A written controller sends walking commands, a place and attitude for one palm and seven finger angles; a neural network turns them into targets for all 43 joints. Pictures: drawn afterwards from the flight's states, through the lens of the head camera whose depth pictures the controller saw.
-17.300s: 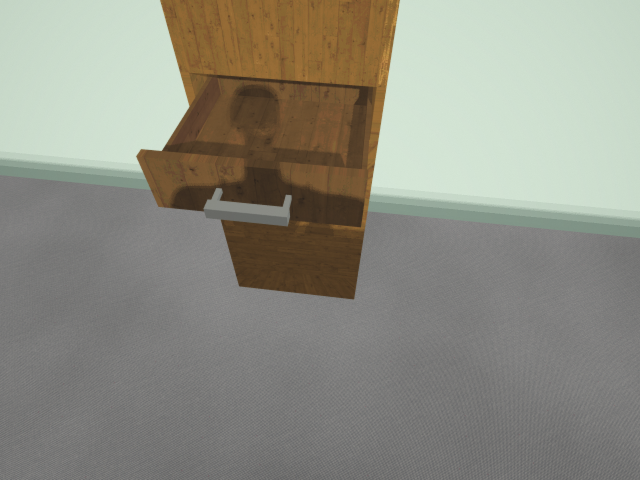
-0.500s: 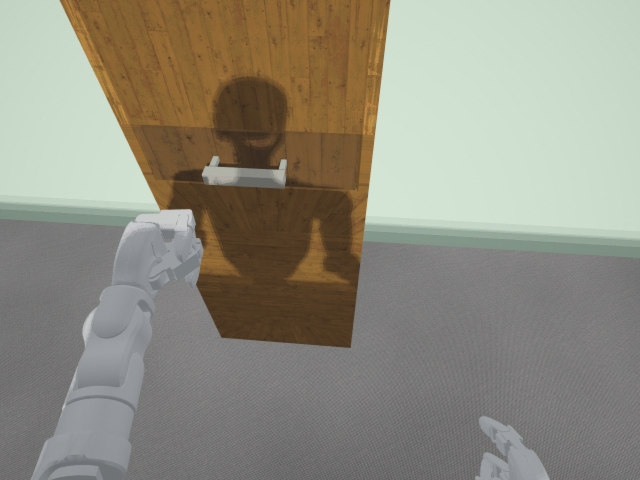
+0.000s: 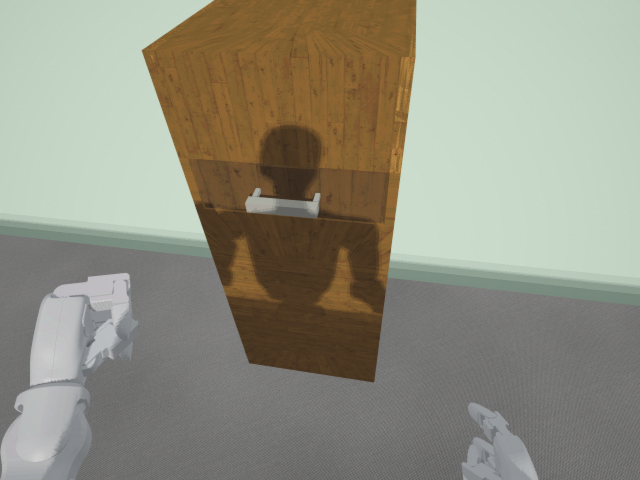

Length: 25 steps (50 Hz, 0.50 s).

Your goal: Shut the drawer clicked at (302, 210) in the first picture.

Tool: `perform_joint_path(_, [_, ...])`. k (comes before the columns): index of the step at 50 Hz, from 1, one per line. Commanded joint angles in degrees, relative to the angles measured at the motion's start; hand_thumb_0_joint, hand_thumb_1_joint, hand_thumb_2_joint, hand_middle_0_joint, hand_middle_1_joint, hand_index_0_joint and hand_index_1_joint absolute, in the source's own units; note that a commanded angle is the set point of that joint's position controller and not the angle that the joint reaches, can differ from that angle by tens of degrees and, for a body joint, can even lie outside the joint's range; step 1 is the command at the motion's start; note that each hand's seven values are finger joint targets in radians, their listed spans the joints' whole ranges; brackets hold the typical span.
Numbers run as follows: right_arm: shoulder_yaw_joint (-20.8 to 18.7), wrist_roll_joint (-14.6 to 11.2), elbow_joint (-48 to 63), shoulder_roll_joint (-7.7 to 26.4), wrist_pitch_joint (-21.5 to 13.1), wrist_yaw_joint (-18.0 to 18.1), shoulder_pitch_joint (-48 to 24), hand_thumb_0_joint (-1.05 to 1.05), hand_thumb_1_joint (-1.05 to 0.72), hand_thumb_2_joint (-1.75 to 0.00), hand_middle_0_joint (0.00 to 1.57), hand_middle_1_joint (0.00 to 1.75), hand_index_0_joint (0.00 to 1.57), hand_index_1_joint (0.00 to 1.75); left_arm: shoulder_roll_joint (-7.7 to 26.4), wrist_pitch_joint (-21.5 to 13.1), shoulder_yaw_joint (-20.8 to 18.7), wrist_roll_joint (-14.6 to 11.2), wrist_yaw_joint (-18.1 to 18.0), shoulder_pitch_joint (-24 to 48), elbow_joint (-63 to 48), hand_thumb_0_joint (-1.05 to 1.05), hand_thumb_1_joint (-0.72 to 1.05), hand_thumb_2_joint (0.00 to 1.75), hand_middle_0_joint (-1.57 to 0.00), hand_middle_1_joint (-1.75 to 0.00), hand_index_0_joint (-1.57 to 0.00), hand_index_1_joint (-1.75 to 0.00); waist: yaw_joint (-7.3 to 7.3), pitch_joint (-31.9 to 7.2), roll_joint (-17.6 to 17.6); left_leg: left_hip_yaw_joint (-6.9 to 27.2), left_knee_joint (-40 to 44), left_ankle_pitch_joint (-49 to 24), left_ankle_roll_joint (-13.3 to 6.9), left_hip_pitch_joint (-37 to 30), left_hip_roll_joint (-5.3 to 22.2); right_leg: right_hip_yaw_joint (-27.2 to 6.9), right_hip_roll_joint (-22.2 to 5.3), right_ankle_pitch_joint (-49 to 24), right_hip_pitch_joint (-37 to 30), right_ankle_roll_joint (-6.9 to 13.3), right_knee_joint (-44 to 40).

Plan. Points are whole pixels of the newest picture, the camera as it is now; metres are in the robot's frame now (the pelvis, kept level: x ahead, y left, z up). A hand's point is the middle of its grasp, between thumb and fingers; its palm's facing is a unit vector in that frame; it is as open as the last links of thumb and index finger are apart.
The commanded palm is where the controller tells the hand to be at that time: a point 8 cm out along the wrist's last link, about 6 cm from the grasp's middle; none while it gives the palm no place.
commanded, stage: draw the hand back to the body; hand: left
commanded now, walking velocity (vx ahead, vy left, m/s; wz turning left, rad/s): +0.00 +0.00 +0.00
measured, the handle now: (284, 201) +0.61 +0.15 +0.00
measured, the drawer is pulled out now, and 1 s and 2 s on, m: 0.00 0.00 0.00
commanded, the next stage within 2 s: step back with the hand held close in 0.34 s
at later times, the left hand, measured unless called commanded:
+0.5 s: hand (87, 355) +0.18 +0.24 +0.16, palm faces +0.41 -0.82 -0.39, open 3.3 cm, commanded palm +0.13 +0.28 +0.17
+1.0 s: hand (41, 391) +0.14 +0.26 +0.16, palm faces +0.38 -0.77 -0.51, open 3.3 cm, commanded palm +0.09 +0.30 +0.17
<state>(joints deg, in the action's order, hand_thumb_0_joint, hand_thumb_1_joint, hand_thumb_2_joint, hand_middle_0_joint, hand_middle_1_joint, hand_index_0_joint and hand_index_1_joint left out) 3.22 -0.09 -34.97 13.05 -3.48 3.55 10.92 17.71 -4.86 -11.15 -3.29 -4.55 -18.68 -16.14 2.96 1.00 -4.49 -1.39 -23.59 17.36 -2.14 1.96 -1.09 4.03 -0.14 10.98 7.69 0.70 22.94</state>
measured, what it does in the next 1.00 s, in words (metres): shifts its weight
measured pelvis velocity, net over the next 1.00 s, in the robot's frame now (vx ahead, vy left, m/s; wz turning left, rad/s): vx -0.05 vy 0.02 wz -0.01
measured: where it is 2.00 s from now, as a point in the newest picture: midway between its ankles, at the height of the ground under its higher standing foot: outside the picture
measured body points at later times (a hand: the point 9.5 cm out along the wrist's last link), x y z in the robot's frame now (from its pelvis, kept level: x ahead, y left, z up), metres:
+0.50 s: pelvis +0.00 +0.00 +0.00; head -0.03 -0.02 +0.45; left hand +0.15 +0.28 +0.18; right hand +0.18 -0.22 -0.08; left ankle -0.04 +0.09 -0.74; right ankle +0.02 -0.11 -0.74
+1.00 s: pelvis -0.05 +0.02 -0.02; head -0.05 +0.01 +0.43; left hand +0.12 +0.30 +0.19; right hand +0.13 -0.22 -0.09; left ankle -0.04 +0.09 -0.74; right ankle +0.02 -0.12 -0.74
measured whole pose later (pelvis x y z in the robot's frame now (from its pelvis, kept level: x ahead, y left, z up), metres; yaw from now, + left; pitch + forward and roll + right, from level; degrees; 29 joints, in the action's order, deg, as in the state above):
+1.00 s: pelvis -0.05 +0.02 -0.02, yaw -1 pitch -1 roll +1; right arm -0.3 -0.1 -30.6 12.7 -2.0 4.5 12.0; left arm 22.3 -11.4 -23.0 -0.9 -6.8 -33.9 -31.0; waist 0.4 0.2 -0.3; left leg -3.8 -33.5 17.9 -4.4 14.7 -4.1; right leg -1.3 -2.6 12.1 21.7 -1.7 34.6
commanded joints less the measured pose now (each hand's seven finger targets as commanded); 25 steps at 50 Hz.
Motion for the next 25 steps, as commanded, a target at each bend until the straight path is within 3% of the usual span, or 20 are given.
perform_joint_path(1, [-2.98,0.42,9.03,5.84,-3.48,0.1,-7.29,0.0,-0.9,-0.9,0.2,0.3,0.2,0.3,9.71,-3.7,-8.17,-0.43,-0.94,2.04,-17.08,0.0,0.9,0.9,-1.4,-1.6,-1.4,-1.6,0.39,-4.38,1.4,2.15,4.43,-15.62,1.02,6.36,2.18,-3.17,-0.6,-8.25,-7.18,1.17,-2.63])
perform_joint_path(4, [-3.09,0.53,9.12,5.73,-4.23,0.25,-6.88,0.0,-0.9,-0.9,0.2,0.3,0.2,0.3,10.82,-3.87,-10.6,-0.4,-1.5,-2.49,-19.99,0.0,0.9,0.9,-1.4,-1.6,-1.4,-1.6,0.85,-4.4,2.11,2.28,4.1,-16.27,1.09,6.71,2.27,-3.15,-0.53,-8.79,-7.54,1.12,-2.31])
perform_joint_path(8, [-3.34,0.32,9.32,5.68,-5.71,0.64,-6.63,0.0,-0.9,-0.9,0.2,0.3,0.2,0.3,12.11,-4.37,-12.72,-0.26,-2.14,-6.32,-24.89,0.0,0.9,0.9,-1.4,-1.6,-1.4,-1.6,1.05,-3.64,-0.12,2.39,3.87,-14.16,1.26,6.36,2.49,-3.68,-0.45,-6.41,-6.25,1.2,-2.86])
perform_joint_path(12, [-3.41,0.4,7.89,6.13,-6.42,0.85,-6.06,0.0,-0.9,-0.9,0.2,0.3,0.2,0.3,8.84,-3.9,-9.23,0.43,-2.15,-3.7,-21.33,0.0,0.9,0.9,-1.4,-1.6,-1.4,-1.6,-0.22,2.65,1.9,2.88,4.62,-8.61,0.75,7.44,2.65,-3.34,-0.5,-0.22,-1.7,1.1,-4.01])
perform_joint_path(14, [-3.62,0.46,7.62,6.21,-6.81,1.24,-5.73,0.0,-0.9,-0.9,0.2,0.3,0.2,0.3,9.28,-4.2,-9.69,0.63,-2.56,-3.08,-20.78,0.0,0.9,0.9,-1.4,-1.6,-1.4,-1.6,-0.07,1.83,3.12,2.9,4.58,-7.38,0.35,7.17,2.52,-3.38,-0.65,1.12,-1.77,1.08,-4.03])
perform_joint_path(16, [-3.46,0.43,7.58,6.16,-7.05,1.35,-5.85,0.0,-0.9,-0.9,0.2,0.3,0.2,0.3,9.33,-4.25,-9.74,0.71,-2.68,-2.86,-20.64,0.0,0.9,0.9,-1.4,-1.6,-1.4,-1.6,0.16,1.7,1.41,3.24,4.97,-6.2,0.51,7.4,2.44,-3.42,-0.8,2.15,-1.99,1.18,-3.73])
perform_joint_path(20, [-3.47,0.79,7.64,6.04,-7.81,1.54,-5.88,0.0,-0.9,-0.9,0.2,0.3,0.2,0.3,11.22,-4.62,-11.98,0.67,-3.12,-4.76,-22.11,0.0,0.9,0.9,-1.4,-1.6,-1.4,-1.6,1.28,-3.09,1.02,2.86,4.43,-10.28,0.88,6.64,2.25,-3.64,-0.84,-2.3,-5.67,1.33,-2.58])
perform_joint_path(23, [-3.24,0.93,7.68,5.75,-8.19,1.35,-6.0,0.0,-0.9,-0.9,0.2,0.3,0.2,0.3,10.68,-4.79,-11.77,0.69,-3.02,-4.96,-23.24,0.0,0.9,0.9,-1.4,-1.6,-1.4,-1.6,1.31,-2.6,0.46,2.9,4.41,-12.8,1.32,7.11,2.28,-3.5,-0.78,-4.98,-6.35,1.36,-2.03])
perform_joint_path(24, [-3.74,0.67,9.61,7.45,-6.48,1.07,-5.57,0.0,-0.9,-0.9,0.2,0.3,0.2,0.3,18.05,-7.76,-20.15,0.51,-3.33,1.53,-26.92,0.0,0.9,0.9,-1.4,-1.6,-1.4,-1.6,-2.0,1.91,2.12,4.12,2.65,-6.9,-0.44,12.28,2.99,-12.17,-3.87,-5.47,-0.24,1.9,-5.15])
perform_joint_path(25, [-3.55,0.85,8.86,6.47,-5.64,1.11,-5.1,0.0,-0.9,-0.9,0.2,0.3,0.2,0.3,17.59,-8.84,-20.24,0.95,-3.21,0.76,-25.03,0.0,0.9,0.9,-1.4,-1.6,-1.4,-1.6,-2.1,2.64,1.97,4.97,1.86,-4.68,-0.38,13.12,2.59,-13.02,-5.71,-3.98,0.65,2.7,-6.33])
